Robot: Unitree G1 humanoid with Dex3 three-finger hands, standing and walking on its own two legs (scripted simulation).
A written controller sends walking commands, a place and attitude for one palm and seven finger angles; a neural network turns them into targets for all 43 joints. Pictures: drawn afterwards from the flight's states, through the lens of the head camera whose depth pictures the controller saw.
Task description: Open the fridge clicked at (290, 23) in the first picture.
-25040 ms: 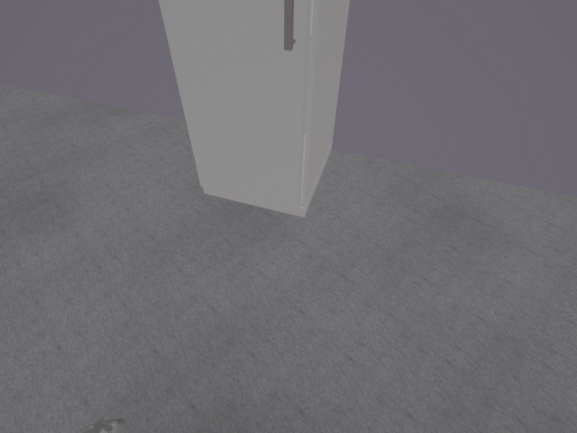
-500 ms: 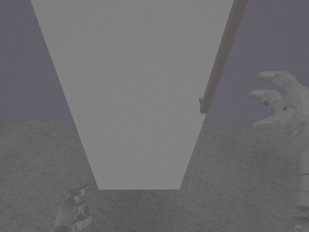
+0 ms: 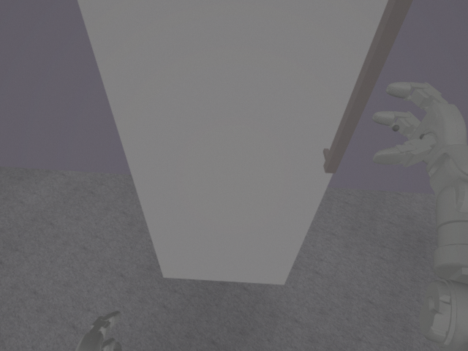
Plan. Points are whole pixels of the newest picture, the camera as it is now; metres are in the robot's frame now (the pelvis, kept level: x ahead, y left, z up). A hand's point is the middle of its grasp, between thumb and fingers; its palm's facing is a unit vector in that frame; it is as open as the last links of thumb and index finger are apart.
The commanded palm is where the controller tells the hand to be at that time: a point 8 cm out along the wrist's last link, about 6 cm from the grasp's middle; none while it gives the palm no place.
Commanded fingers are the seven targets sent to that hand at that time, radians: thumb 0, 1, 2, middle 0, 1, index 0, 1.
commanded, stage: move the hooked fingers beside the handle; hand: right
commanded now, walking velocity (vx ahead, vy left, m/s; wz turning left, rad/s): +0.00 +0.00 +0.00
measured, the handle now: (355, 93) +0.51 -0.15 +0.23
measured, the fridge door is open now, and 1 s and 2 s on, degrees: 0 0 0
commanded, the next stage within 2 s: none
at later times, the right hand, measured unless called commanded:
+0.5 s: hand (406, 135) +0.43 -0.23 +0.20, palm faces +0.02 +1.00 -0.01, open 14.0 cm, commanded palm +0.41 -0.27 +0.21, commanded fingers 0.00 0.50 -0.30 0.30 1.20 0.30 1.20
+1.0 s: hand (400, 122) +0.44 -0.22 +0.22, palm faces +0.01 +1.00 +0.01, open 14.0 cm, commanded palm +0.42 -0.27 +0.21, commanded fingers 0.00 0.50 -0.30 0.30 1.20 0.30 1.20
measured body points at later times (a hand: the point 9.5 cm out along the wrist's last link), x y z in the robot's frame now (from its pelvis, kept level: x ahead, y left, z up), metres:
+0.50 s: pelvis +0.01 +0.00 +0.00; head +0.01 +0.01 +0.45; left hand +0.11 +0.27 -0.10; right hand +0.42 -0.28 +0.20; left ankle -0.03 +0.10 -0.74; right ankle +0.02 -0.11 -0.74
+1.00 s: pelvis +0.00 -0.01 +0.00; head +0.00 -0.01 +0.45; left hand +0.10 +0.24 -0.10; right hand +0.44 -0.27 +0.22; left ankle -0.03 +0.10 -0.74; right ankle +0.02 -0.11 -0.74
